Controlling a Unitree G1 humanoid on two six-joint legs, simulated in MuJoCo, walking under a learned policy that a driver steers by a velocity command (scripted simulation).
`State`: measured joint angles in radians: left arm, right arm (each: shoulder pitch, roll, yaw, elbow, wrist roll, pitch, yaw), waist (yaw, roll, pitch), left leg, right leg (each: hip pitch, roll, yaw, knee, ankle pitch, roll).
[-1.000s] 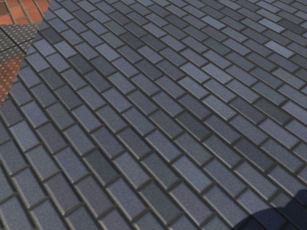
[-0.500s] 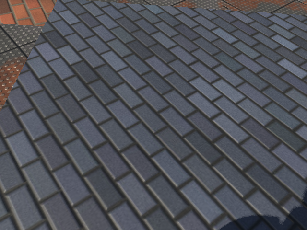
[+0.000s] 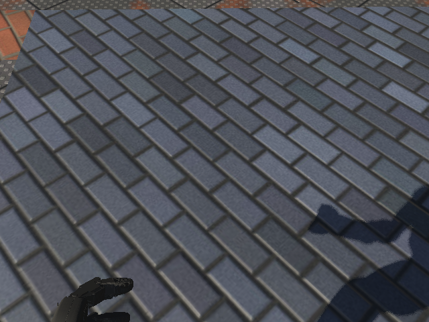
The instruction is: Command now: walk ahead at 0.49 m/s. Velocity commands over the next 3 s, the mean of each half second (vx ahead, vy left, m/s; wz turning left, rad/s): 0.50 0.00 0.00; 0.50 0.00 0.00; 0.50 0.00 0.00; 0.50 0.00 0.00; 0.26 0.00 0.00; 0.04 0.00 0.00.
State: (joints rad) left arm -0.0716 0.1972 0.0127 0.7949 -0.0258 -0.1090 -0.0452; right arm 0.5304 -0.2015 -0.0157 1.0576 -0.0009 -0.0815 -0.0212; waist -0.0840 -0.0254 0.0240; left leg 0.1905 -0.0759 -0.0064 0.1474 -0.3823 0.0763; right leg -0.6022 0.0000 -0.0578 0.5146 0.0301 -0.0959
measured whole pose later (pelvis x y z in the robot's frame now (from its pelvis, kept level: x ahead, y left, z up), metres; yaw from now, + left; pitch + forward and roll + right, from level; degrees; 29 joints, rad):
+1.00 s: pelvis +0.55 +0.05 +0.02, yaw -1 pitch +2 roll +2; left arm 0.05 0.24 0.04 0.87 -0.01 -0.08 -0.02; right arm 0.40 -0.23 -0.05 0.98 0.01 -0.09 0.00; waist -0.07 -0.04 0.00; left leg 0.03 -0.06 0.06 0.18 -0.25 0.04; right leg -0.66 -0.10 0.02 0.60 0.08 -0.03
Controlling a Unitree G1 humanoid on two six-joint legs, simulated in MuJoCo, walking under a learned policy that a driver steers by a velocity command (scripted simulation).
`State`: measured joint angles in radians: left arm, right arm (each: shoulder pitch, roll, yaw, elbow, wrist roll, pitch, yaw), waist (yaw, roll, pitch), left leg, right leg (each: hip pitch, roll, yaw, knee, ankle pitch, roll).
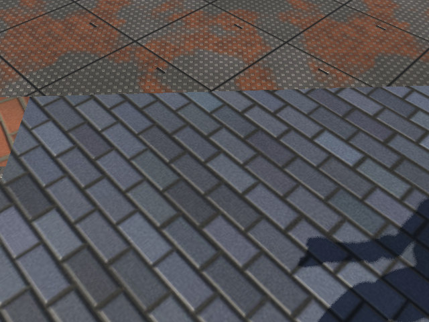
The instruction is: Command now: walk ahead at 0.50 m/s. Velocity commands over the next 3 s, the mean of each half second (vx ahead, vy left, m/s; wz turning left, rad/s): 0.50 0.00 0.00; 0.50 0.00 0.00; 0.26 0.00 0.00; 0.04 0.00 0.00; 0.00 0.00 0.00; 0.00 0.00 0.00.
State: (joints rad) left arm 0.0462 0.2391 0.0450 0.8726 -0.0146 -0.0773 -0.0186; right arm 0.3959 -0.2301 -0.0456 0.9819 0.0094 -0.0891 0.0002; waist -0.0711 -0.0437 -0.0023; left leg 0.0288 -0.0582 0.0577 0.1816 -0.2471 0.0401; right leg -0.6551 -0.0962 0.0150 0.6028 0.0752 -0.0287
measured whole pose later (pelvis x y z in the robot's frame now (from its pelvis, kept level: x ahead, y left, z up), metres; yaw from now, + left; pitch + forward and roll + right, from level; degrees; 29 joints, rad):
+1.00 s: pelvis +0.55 +0.02 +0.01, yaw +0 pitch +1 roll +1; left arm 0.11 0.27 0.08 0.92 -0.01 -0.07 0.01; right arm 0.34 -0.23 -0.06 0.98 0.00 -0.09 0.01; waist -0.05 -0.04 0.00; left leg -0.09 -0.06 0.06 0.23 -0.16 0.06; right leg -0.69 -0.14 0.04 0.84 -0.05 -0.02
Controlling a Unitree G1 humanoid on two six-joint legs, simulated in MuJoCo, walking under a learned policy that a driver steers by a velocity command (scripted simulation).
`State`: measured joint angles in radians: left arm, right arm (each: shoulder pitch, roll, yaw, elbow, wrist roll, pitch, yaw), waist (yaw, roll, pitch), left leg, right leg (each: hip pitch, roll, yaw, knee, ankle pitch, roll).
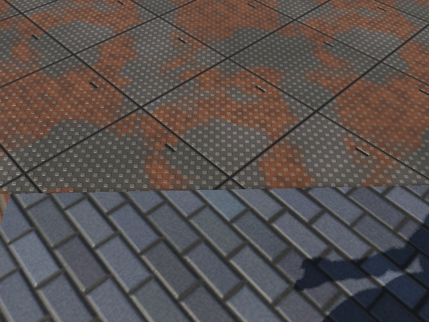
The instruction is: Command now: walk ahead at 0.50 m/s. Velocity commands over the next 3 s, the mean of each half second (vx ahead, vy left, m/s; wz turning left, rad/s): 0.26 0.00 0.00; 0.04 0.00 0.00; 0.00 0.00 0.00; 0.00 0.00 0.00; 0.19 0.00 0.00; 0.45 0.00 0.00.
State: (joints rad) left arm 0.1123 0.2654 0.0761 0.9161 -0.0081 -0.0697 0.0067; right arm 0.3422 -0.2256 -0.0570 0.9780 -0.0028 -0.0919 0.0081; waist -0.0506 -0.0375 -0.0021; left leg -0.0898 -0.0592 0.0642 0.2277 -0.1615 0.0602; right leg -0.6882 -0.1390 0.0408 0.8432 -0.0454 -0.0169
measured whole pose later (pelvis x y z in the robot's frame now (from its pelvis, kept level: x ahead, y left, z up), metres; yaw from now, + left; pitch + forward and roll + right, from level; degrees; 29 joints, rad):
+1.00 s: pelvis +0.25 -0.04 -0.01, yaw +0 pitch -1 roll +0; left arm 0.16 0.22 0.04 1.07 0.00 0.00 0.03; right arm 0.22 -0.19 -0.04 1.09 0.00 -0.01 -0.04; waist 0.00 0.00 0.04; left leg -0.19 0.03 0.01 0.50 -0.29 -0.02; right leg -0.24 0.00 -0.04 0.49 -0.24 -0.01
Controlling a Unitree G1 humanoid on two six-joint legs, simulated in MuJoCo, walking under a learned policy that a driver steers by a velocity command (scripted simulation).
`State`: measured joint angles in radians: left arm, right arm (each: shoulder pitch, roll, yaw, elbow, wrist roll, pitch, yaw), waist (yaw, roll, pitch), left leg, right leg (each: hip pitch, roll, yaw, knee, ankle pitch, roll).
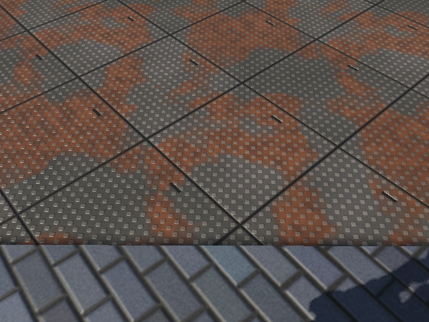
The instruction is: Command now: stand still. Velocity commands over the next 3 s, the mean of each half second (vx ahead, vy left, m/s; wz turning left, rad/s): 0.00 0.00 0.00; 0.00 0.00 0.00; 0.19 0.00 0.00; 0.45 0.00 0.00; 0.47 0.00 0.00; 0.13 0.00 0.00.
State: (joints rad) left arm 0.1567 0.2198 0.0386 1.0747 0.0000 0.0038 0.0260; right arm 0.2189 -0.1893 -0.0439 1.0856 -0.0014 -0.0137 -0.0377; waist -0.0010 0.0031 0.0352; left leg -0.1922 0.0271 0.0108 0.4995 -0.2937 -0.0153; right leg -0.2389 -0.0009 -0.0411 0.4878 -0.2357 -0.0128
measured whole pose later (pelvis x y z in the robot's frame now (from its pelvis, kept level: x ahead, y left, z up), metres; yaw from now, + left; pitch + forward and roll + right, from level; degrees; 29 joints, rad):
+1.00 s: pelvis +0.00 +0.00 +0.00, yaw +0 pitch -1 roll +0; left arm 0.22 0.18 0.03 1.13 0.00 0.01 0.04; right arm 0.30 -0.16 -0.03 1.13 0.00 -0.01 -0.05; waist 0.00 0.00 0.03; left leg -0.18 0.03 0.02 0.48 -0.29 -0.02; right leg -0.24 0.00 -0.04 0.49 -0.24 -0.01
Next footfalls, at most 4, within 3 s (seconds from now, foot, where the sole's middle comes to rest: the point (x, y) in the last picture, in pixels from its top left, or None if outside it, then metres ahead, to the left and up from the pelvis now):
1.84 right None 0.45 -0.09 -0.77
2.34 left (177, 265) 0.69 0.16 -0.77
2.88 right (245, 228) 0.92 -0.09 -0.91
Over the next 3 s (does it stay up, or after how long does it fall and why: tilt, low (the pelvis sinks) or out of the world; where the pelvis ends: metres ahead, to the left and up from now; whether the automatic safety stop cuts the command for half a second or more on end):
stays up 0.83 -0.01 -0.15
